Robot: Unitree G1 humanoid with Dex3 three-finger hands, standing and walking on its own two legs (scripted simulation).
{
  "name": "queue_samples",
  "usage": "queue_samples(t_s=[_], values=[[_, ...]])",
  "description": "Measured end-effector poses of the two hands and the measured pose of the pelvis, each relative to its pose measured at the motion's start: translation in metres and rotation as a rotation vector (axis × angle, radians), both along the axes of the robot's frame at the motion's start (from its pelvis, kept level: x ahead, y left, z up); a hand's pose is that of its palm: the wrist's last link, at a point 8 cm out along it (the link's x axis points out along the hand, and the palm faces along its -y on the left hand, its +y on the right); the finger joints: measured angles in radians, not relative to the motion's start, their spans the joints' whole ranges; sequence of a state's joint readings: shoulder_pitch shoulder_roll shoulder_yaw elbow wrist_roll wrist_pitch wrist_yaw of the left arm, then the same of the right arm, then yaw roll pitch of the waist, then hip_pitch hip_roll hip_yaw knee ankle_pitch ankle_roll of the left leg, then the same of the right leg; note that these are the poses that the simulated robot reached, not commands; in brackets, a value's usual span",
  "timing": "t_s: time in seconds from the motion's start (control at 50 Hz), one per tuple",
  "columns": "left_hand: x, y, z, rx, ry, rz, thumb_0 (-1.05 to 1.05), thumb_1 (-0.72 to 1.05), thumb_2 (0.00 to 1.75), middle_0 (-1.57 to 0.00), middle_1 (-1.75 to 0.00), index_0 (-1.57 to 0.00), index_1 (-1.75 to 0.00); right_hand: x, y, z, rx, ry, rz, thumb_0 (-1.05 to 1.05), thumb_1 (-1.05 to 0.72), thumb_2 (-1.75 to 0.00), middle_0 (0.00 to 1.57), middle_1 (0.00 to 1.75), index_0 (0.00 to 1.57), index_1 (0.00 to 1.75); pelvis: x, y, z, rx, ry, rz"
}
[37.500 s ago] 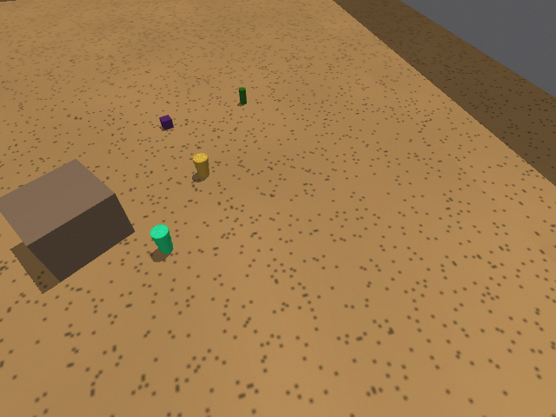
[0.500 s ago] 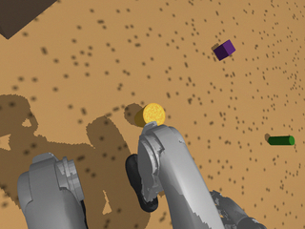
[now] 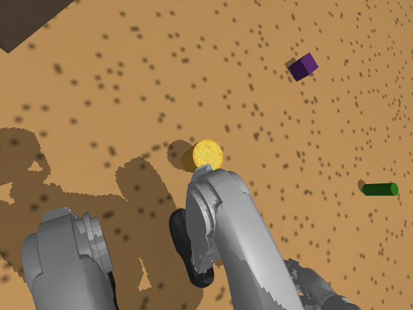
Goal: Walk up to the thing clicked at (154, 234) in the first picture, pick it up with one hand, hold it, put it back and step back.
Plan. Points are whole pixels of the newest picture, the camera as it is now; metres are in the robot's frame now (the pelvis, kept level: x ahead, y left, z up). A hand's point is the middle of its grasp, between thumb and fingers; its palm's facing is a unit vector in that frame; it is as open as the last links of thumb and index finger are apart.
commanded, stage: close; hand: left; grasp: from above
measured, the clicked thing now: out of the picture +0.51 +0.37 -0.25
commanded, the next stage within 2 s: go down in 0.26 s
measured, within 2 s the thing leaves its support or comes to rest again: neither
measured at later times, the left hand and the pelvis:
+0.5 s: hand out of the picture +0.49 +0.37 -0.18, palm faces -0.38 -0.11 -0.92, open 13.3 cm; pelvis +0.00 +0.00 +0.00, yaw +0 degrees
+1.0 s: hand out of the picture +0.45 +0.39 -0.07, palm faces -0.27 -0.09 -0.96, open 13.4 cm; pelvis +0.00 +0.00 +0.04, yaw +4 degrees
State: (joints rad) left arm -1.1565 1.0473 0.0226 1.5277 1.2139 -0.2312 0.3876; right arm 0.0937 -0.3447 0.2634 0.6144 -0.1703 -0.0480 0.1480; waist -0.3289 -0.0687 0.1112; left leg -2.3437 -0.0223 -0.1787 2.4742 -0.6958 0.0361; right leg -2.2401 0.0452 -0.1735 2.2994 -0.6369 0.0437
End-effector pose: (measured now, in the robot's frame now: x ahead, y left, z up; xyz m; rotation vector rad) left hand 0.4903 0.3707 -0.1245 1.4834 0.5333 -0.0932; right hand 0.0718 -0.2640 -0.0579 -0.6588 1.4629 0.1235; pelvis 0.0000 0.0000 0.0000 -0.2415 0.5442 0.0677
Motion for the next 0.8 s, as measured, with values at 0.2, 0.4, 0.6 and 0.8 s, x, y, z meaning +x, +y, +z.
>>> queue_samples(t_s=[0.2,0.4,0.6,0.8], values=[[0.000,-0.001,0.000,-0.001,-0.003,0.002,0.00,-0.48,1.13,-0.06,-1.52,-0.05,-1.44,-0.001,-0.002,0.000,-0.003,0.000,0.005,0.00,-0.93,-0.91,0.21,0.30,0.21,0.30,-0.002,0.000,-0.001,-0.001,-0.006,0.000],[0.000,0.000,0.000,-0.001,0.000,0.001,0.00,-0.50,1.11,-0.06,-1.52,-0.05,-1.43,-0.003,0.000,0.001,-0.002,0.001,-0.002,0.00,-0.93,-0.91,0.21,0.30,0.21,0.30,-0.001,0.001,0.000,-0.002,-0.002,-0.001],[-0.003,0.003,-0.001,-0.014,0.006,-0.004,0.00,-0.46,1.08,-0.02,-1.40,-0.01,-1.31,0.000,0.002,0.003,0.001,0.005,0.001,0.00,-0.94,-0.91,0.21,0.30,0.21,0.30,0.001,0.001,0.001,-0.010,0.006,0.000],[-0.023,0.009,0.016,0.001,-0.009,-0.027,0.00,-0.45,1.03,-0.06,-1.29,-0.06,-1.24,0.003,-0.006,0.004,0.004,0.001,-0.037,0.00,-0.95,-0.91,0.21,0.30,0.21,0.30,0.002,-0.002,0.004,-0.003,0.025,0.008]])
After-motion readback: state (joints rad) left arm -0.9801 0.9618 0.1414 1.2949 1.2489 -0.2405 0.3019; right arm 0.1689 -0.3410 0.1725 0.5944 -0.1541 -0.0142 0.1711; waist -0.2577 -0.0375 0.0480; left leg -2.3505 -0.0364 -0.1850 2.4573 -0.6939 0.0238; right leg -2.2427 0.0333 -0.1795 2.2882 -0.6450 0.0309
